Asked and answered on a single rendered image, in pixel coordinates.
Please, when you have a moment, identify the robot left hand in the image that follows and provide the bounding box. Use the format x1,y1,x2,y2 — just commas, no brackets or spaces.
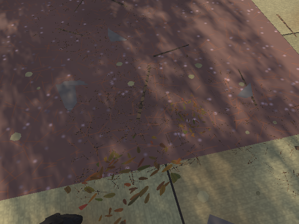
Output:
39,213,83,224

